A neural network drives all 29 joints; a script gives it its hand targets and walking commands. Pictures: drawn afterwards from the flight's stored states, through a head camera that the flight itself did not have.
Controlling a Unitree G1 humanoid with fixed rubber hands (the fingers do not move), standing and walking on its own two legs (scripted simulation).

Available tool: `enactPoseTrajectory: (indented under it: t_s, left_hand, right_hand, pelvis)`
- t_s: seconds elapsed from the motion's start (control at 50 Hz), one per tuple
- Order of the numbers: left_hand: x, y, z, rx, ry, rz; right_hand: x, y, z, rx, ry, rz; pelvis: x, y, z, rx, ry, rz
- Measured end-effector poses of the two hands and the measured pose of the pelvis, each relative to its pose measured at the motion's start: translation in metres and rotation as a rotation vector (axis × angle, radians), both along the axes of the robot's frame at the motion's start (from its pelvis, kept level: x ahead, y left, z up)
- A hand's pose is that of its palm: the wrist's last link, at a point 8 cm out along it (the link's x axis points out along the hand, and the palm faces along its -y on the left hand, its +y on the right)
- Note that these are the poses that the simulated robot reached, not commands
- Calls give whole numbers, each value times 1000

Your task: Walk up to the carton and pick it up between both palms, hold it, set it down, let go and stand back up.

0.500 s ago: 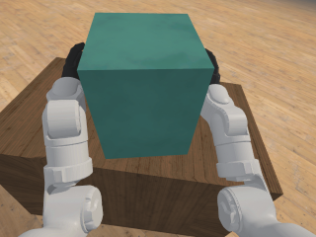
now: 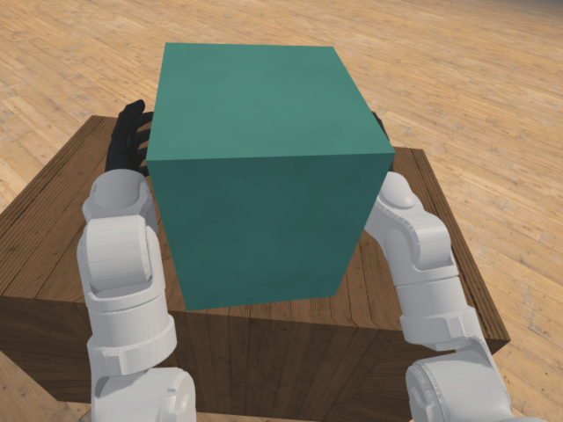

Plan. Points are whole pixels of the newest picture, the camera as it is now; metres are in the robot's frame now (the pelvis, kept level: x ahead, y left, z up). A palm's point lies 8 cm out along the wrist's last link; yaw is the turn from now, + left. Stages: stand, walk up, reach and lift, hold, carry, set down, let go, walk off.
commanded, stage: hold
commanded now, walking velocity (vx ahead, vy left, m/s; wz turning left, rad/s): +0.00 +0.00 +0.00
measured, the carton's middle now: (258, 181) +0.35 +0.00 +0.20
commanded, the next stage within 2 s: none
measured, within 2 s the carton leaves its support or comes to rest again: neither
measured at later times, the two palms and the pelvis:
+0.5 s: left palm (132, 166) +0.33 +0.14 +0.24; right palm (380, 162) +0.35 -0.15 +0.24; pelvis -0.02 -0.01 +0.00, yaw +1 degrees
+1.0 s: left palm (139, 164) +0.34 +0.14 +0.24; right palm (383, 161) +0.35 -0.15 +0.23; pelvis -0.03 -0.03 +0.00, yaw +1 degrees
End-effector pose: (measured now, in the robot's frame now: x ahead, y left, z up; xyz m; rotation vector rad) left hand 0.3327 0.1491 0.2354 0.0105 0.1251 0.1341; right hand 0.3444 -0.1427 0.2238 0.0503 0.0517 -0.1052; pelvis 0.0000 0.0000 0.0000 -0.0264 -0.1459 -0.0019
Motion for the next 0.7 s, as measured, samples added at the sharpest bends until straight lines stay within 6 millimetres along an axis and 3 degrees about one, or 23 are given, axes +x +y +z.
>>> enactPoseTrajectory:
  t_s: [0.32, 0.7]
  left_hand:
    - [-3, 2, 2, 8, 3, 14]
    - [3, -12, 4, 2, 24, -13]
  right_hand:
    - [1, 2, 9, 11, -1, 11]
    - [1, -13, 11, 9, 19, -13]
  pelvis:
    - [-13, -5, 0, 5, -3, 8]
    - [-24, -20, -1, 13, 17, 15]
